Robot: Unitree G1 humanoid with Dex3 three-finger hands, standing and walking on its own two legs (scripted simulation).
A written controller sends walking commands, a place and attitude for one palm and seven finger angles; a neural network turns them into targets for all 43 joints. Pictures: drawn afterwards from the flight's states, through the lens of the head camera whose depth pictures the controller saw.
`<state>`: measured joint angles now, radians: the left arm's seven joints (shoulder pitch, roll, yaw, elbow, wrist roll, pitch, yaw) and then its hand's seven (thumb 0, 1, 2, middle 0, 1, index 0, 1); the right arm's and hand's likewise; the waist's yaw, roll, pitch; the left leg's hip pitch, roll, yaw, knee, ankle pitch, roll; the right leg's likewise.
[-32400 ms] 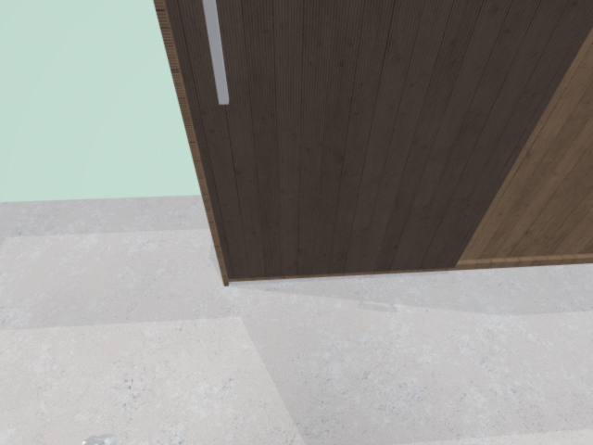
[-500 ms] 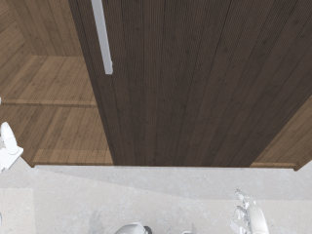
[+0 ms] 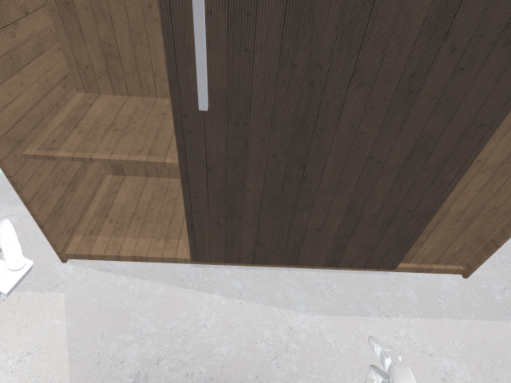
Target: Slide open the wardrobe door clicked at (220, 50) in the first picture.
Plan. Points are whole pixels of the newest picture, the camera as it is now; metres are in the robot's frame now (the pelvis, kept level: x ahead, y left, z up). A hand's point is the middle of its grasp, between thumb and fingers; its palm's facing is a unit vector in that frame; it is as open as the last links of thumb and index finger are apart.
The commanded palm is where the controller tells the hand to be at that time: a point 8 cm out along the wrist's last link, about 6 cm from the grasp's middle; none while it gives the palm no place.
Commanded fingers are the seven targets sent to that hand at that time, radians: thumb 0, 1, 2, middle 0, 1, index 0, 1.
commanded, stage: stop stepping back and stand still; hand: left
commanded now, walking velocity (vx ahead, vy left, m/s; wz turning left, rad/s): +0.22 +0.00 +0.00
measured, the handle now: (202, 56) +0.74 +0.18 +0.20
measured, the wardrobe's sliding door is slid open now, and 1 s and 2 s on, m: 0.55 0.55 0.55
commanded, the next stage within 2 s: let the arm hang, fingers relaxed in 0.60 s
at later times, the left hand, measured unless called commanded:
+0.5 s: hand out of the picture +0.14 +0.27 +0.18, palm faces +0.42 -0.79 -0.45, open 7.4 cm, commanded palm +0.09 +0.30 +0.19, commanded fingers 0.00 0.90 0.90 -0.20 -0.30 -0.20 -0.30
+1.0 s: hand out of the picture +0.01 +0.19 -0.16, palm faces -0.09 -0.98 -0.18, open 7.2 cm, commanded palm none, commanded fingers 0.00 0.90 0.90 -0.20 -0.30 -0.20 -0.30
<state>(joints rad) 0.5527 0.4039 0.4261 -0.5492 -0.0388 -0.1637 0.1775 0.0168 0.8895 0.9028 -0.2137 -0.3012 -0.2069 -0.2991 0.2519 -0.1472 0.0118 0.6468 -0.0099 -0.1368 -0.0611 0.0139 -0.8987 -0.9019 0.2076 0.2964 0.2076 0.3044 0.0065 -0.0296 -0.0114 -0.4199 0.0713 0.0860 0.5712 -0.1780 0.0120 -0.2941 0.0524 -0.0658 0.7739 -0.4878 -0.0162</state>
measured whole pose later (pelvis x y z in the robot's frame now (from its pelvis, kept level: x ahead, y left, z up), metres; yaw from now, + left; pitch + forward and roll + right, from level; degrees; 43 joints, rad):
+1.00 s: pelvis -0.08 +0.03 +0.00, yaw -2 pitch -2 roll +0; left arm 0.25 0.18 -0.01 0.86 0.02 0.06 0.02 0.00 0.96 0.90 -0.21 -0.30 -0.20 -0.30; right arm 0.22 -0.23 -0.01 0.88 -0.03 0.04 0.01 0.01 -0.90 -0.90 0.21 0.30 0.21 0.30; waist -0.05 -0.01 0.04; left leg -0.36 0.02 0.02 0.61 -0.22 0.00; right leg -0.32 0.00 0.02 0.61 -0.27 0.01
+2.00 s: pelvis -0.02 +0.05 +0.02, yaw -4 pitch +0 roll +0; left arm 0.17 0.21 -0.01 1.13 0.02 0.00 0.03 0.00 0.91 0.90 -0.20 -0.30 -0.20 -0.30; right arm 0.17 -0.18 -0.01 1.14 -0.02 0.02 -0.01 0.00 -0.90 -0.90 0.20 0.30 0.20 0.30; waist -0.01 -0.01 0.07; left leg -0.18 -0.01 0.07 0.39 -0.20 0.03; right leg -0.15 -0.04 0.06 0.38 -0.23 0.05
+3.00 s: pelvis -0.02 +0.04 +0.02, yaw -4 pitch -1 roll +0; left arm 0.20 0.19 -0.01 1.14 0.02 0.00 0.03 0.00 0.91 0.90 -0.20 -0.30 -0.20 -0.30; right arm 0.19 -0.17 -0.01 1.15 -0.02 0.02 -0.02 0.00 -0.90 -0.90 0.20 0.30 0.20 0.30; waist -0.01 -0.01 0.06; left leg -0.16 0.00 0.07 0.38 -0.20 0.03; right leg -0.13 -0.03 0.07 0.37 -0.22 0.04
